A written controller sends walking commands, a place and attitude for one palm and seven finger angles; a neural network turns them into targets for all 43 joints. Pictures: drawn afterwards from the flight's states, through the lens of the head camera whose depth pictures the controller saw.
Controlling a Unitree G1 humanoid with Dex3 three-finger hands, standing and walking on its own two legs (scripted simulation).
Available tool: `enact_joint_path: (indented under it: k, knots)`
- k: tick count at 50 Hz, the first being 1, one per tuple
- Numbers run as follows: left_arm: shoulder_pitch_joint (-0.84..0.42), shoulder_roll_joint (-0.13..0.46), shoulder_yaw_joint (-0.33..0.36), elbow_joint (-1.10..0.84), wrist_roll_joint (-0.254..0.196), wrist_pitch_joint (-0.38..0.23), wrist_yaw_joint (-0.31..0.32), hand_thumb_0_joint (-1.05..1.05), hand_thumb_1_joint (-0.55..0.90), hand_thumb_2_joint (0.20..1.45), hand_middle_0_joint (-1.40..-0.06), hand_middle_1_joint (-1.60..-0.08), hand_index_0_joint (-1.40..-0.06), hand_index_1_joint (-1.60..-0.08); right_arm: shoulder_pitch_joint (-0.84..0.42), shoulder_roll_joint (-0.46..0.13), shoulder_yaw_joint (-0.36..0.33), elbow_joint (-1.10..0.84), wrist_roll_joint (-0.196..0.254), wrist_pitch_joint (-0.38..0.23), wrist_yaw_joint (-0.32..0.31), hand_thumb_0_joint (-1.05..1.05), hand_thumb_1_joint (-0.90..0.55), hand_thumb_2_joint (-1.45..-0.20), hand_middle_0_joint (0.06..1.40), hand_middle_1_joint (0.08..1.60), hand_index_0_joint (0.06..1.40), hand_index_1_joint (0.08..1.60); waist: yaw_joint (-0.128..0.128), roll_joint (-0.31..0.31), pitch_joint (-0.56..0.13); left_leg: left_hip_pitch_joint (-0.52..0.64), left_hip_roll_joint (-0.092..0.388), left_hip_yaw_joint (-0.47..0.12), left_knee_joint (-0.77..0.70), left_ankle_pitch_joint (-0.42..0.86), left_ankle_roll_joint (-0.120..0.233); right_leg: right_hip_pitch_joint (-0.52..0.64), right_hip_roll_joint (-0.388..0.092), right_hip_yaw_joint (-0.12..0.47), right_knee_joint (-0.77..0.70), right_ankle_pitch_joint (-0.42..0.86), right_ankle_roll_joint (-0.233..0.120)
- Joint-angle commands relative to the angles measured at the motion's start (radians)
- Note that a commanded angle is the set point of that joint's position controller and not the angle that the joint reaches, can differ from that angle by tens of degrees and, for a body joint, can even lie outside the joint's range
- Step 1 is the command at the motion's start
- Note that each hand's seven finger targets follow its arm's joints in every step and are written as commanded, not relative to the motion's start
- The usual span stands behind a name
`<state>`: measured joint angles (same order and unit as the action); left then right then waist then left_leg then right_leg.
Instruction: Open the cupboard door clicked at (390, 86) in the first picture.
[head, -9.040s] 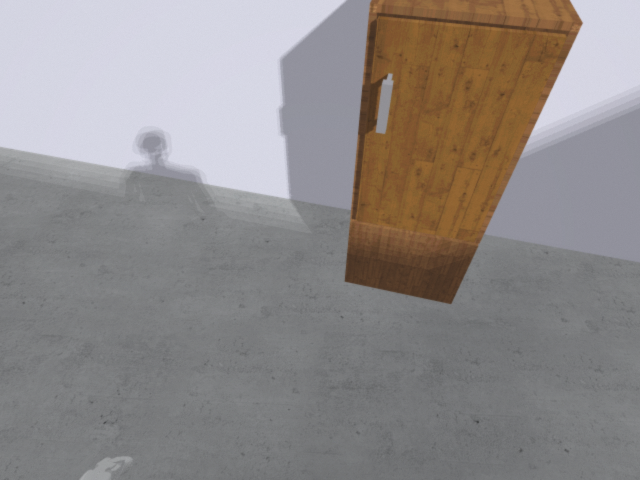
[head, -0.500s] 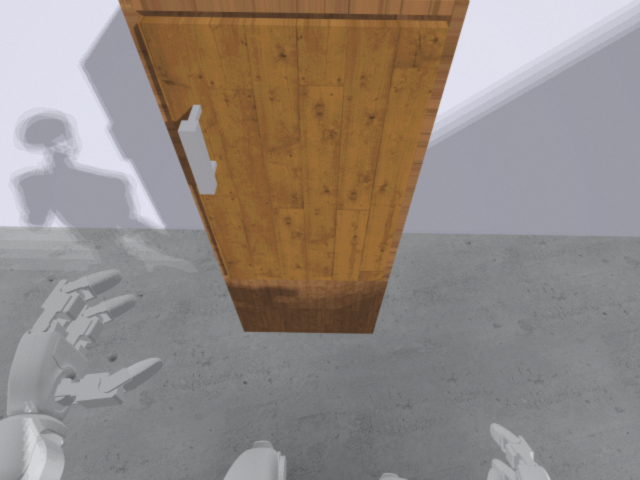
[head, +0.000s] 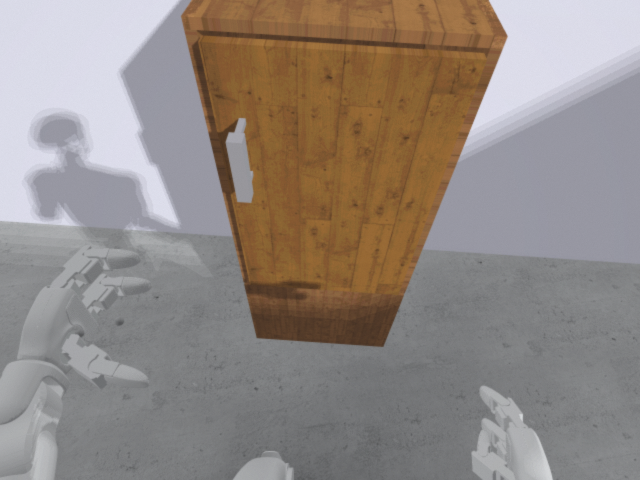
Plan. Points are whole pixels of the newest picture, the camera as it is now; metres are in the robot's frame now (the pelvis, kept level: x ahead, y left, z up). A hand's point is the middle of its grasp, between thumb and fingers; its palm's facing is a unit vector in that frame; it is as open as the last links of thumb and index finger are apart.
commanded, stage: raise the hand with hooked fingers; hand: left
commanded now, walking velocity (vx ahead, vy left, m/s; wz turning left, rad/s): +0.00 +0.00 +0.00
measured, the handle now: (243, 161) +0.55 +0.17 +0.07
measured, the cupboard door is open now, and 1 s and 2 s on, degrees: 0 0 0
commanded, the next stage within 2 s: move the hooked fingers beside the handle in 0.70 s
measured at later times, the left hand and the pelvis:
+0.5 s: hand (119, 296) +0.29 +0.26 +0.08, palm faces +0.04 -1.00 -0.03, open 13.9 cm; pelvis +0.00 -0.01 +0.01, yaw +0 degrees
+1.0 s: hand (142, 279) +0.31 +0.24 +0.08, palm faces +0.03 -1.00 -0.03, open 13.9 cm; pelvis +0.00 -0.03 +0.01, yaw +0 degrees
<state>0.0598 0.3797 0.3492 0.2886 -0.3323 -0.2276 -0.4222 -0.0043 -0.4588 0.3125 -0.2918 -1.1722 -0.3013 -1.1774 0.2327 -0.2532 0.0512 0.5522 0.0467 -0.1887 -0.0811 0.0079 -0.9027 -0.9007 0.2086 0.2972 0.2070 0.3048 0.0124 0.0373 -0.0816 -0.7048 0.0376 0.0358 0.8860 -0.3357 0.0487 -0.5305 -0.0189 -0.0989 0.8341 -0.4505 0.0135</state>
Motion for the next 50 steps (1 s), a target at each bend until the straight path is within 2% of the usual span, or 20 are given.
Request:
enact_joint_path:
  k: [1, 4, 7, 13, 18, 19, 20, 22, 23, 27, 30, 31, 37, 39, 40, 42, 46, 47, 48, 50]
  knots:
    - [-0.254, 0.259, 0.137, -0.232, -0.034, -0.104, -0.002, 0.000, -0.500, 0.300, -0.300, -1.200, -0.300, -1.200, -0.009, -0.164, -0.069, -0.121, -0.001, -0.054, -0.026, 0.000, -0.900, -0.900, 0.200, 0.300, 0.200, 0.300, -0.017, 0.082, -0.228, 0.378, -0.003, -0.120, -0.192, 0.088, -0.034, -0.081, 0.068, 0.013, -0.122, 0.123, -0.042]
    - [-0.296, 0.284, 0.161, -0.187, -0.036, -0.119, -0.002, 0.000, -0.500, 0.300, -0.300, -1.200, -0.300, -1.200, -0.006, -0.167, -0.065, -0.106, -0.003, -0.052, -0.029, 0.000, -0.900, -0.900, 0.200, 0.300, 0.200, 0.300, -0.018, 0.083, -0.216, 0.379, -0.004, -0.123, -0.206, 0.073, -0.035, -0.073, 0.068, 0.014, -0.132, 0.118, -0.043]
    - [-0.303, 0.281, 0.151, -0.102, -0.035, -0.091, -0.031, 0.000, -0.500, 0.300, -0.300, -1.200, -0.300, -1.200, -0.004, -0.170, -0.064, -0.098, 0.003, -0.050, -0.034, 0.000, -0.900, -0.900, 0.200, 0.300, 0.200, 0.300, -0.019, 0.099, -0.190, 0.365, -0.007, -0.117, -0.219, 0.041, -0.034, -0.068, 0.062, 0.019, -0.151, 0.109, -0.041]
    - [-0.292, 0.262, 0.115, -0.009, -0.047, -0.023, -0.101, 0.000, -0.500, 0.300, -0.300, -1.200, -0.300, -1.200, 0.010, -0.180, -0.069, -0.111, 0.010, -0.048, -0.033, 0.000, -0.900, -0.900, 0.200, 0.300, 0.200, 0.300, -0.015, 0.023, -0.178, 0.336, -0.018, -0.093, -0.212, 0.066, -0.020, -0.033, 0.065, 0.027, -0.183, 0.130, -0.041]
    - [-0.295, 0.327, 0.188, -0.086, -0.054, -0.079, -0.068, 0.000, -0.500, 0.300, -0.300, -1.200, -0.300, -1.200, 0.021, -0.183, -0.078, -0.112, -0.001, -0.054, -0.019, 0.000, -0.900, -0.900, 0.200, 0.300, 0.200, 0.300, -0.001, 0.032, -0.221, 0.352, -0.021, -0.083, -0.189, 0.142, -0.020, -0.014, 0.068, 0.033, -0.167, 0.182, -0.041]
    - [-0.304, 0.325, 0.190, -0.113, -0.055, -0.096, -0.059, 0.000, -0.500, 0.300, -0.300, -1.200, -0.300, -1.200, 0.020, -0.179, -0.078, -0.114, -0.002, -0.055, -0.016, 0.000, -0.900, -0.900, 0.200, 0.300, 0.200, 0.300, -0.003, 0.058, -0.241, 0.363, -0.023, -0.079, -0.190, 0.145, -0.020, -0.013, 0.065, 0.036, -0.165, 0.182, -0.039]
    - [-0.304, 0.323, 0.196, -0.106, -0.056, -0.108, -0.050, 0.000, -0.500, 0.300, -0.300, -1.200, -0.300, -1.200, 0.021, -0.175, -0.077, -0.110, -0.002, -0.055, -0.015, 0.000, -0.900, -0.900, 0.200, 0.300, 0.200, 0.300, -0.007, 0.051, -0.226, 0.362, -0.022, -0.077, -0.190, 0.137, -0.019, -0.018, 0.065, 0.037, -0.167, 0.177, -0.037]
    - [-0.306, 0.313, 0.193, -0.110, -0.051, -0.127, -0.040, 0.000, -0.500, 0.300, -0.300, -1.200, -0.300, -1.200, 0.019, -0.173, -0.079, -0.103, -0.001, -0.055, -0.015, 0.000, -0.900, -0.900, 0.200, 0.300, 0.200, 0.300, -0.010, 0.086, -0.220, 0.361, -0.022, -0.073, -0.186, 0.135, -0.020, -0.023, 0.062, 0.041, -0.164, 0.177, -0.037]
    - [-0.316, 0.327, 0.197, -0.107, -0.047, -0.127, -0.039, 0.000, -0.500, 0.300, -0.300, -1.200, -0.300, -1.200, 0.024, -0.176, -0.077, -0.102, -0.005, -0.054, -0.014, 0.000, -0.900, -0.900, 0.200, 0.300, 0.200, 0.300, -0.007, 0.091, -0.219, 0.354, -0.023, -0.073, -0.182, 0.140, -0.019, -0.016, 0.065, 0.043, -0.160, 0.183, -0.040]
    - [-0.297, 0.293, 0.157, -0.070, -0.039, -0.109, -0.055, 0.000, -0.500, 0.300, -0.300, -1.200, -0.300, -1.200, 0.019, -0.173, -0.078, -0.099, 0.003, -0.051, -0.019, 0.000, -0.900, -0.900, 0.200, 0.300, 0.200, 0.300, -0.021, 0.089, -0.198, 0.350, -0.022, -0.068, -0.188, 0.110, -0.016, -0.031, 0.058, 0.047, -0.175, 0.168, -0.032]
    - [-0.299, 0.298, 0.160, -0.083, -0.052, -0.098, -0.073, 0.000, -0.500, 0.300, -0.300, -1.200, -0.300, -1.200, 0.017, -0.173, -0.079, -0.100, 0.006, -0.051, -0.023, 0.000, -0.900, -0.900, 0.200, 0.300, 0.200, 0.300, -0.020, 0.069, -0.222, 0.352, -0.025, -0.058, -0.177, 0.148, -0.012, -0.003, 0.056, 0.057, -0.180, 0.217, -0.029]
    - [-0.293, 0.300, 0.169, -0.070, -0.057, -0.094, -0.075, 0.000, -0.500, 0.300, -0.300, -1.200, -0.300, -1.200, 0.020, -0.174, -0.079, -0.101, 0.005, -0.049, -0.024, 0.000, -0.900, -0.900, 0.200, 0.300, 0.200, 0.300, -0.018, 0.040, -0.225, 0.346, -0.025, -0.059, -0.175, 0.157, -0.012, 0.002, 0.057, 0.054, -0.176, 0.229, -0.028]
    - [-0.309, 0.283, 0.164, -0.024, -0.065, -0.094, -0.075, 0.000, -0.500, 0.300, -0.300, -1.200, -0.300, -1.200, 0.016, -0.173, -0.076, -0.099, 0.006, -0.045, -0.022, 0.000, -0.900, -0.900, 0.200, 0.300, 0.200, 0.300, -0.021, 0.005, -0.192, 0.317, -0.030, -0.054, -0.163, 0.155, -0.012, -0.012, 0.054, 0.061, -0.176, 0.241, -0.022]
    - [-0.315, 0.287, 0.159, -0.020, -0.056, -0.094, -0.077, 0.000, -0.500, 0.300, -0.300, -1.200, -0.300, -1.200, 0.017, -0.173, -0.077, -0.100, 0.006, -0.043, -0.021, 0.000, -0.900, -0.900, 0.200, 0.300, 0.200, 0.300, -0.020, 0.021, -0.196, 0.318, -0.030, -0.051, -0.160, 0.156, -0.011, -0.011, 0.054, 0.066, -0.172, 0.240, -0.024]
    - [-0.324, 0.284, 0.150, -0.024, -0.051, -0.095, -0.076, 0.000, -0.500, 0.300, -0.300, -1.200, -0.300, -1.200, 0.015, -0.171, -0.075, -0.101, 0.006, -0.042, -0.021, 0.000, -0.900, -0.900, 0.200, 0.300, 0.200, 0.300, -0.020, 0.034, -0.194, 0.319, -0.030, -0.053, -0.163, 0.148, -0.012, -0.016, 0.053, 0.063, -0.172, 0.230, -0.024]
    - [-0.419, 0.268, 0.118, -0.030, -0.042, -0.104, -0.072, 0.000, -0.500, 0.300, -0.300, -1.200, -0.300, -1.200, 0.016, -0.171, -0.076, -0.091, 0.007, -0.042, -0.026, 0.000, -0.900, -0.900, 0.200, 0.300, 0.200, 0.300, -0.043, 0.040, -0.199, 0.338, -0.027, -0.058, -0.160, 0.131, -0.011, -0.047, 0.054, 0.063, -0.172, 0.207, -0.023]
    - [-0.500, 0.322, 0.152, 0.016, -0.027, -0.123, -0.055, 0.000, -0.500, 0.300, -0.300, -1.200, -0.300, -1.200, 0.028, -0.175, -0.073, -0.069, 0.003, -0.038, -0.033, 0.000, -0.900, -0.900, 0.200, 0.300, 0.200, 0.300, -0.044, 0.032, -0.211, 0.325, -0.027, -0.062, -0.151, 0.120, -0.011, -0.045, 0.051, 0.071, -0.168, 0.190, -0.024]
    - [-0.521, 0.303, 0.129, 0.019, -0.023, -0.127, -0.055, 0.000, -0.500, 0.300, -0.300, -1.200, -0.300, -1.200, 0.025, -0.173, -0.072, -0.068, 0.004, -0.038, -0.033, 0.000, -0.900, -0.900, 0.200, 0.300, 0.200, 0.300, -0.050, 0.039, -0.218, 0.332, -0.028, -0.062, -0.151, 0.119, -0.010, -0.051, 0.050, 0.071, -0.166, 0.189, -0.024]
    - [-0.540, 0.328, 0.146, 0.023, -0.021, -0.131, -0.053, 0.000, -0.500, 0.300, -0.300, -1.200, -0.300, -1.200, 0.031, -0.176, -0.073, -0.063, 0.002, -0.036, -0.034, 0.000, -0.900, -0.900, 0.200, 0.300, 0.200, 0.300, -0.046, 0.035, -0.230, 0.333, -0.026, -0.063, -0.144, 0.129, -0.009, -0.041, 0.053, 0.075, -0.161, 0.197, -0.026]
    - [-0.554, 0.318, 0.135, 0.049, -0.015, -0.131, -0.050, 0.000, -0.500, 0.300, -0.300, -1.200, -0.300, -1.200, 0.030, -0.172, -0.071, -0.062, 0.003, -0.031, -0.033, 0.000, -0.900, -0.900, 0.200, 0.300, 0.200, 0.300, -0.044, 0.054, -0.249, 0.339, -0.027, -0.061, -0.147, 0.133, -0.011, -0.037, 0.049, 0.073, -0.159, 0.205, -0.026]
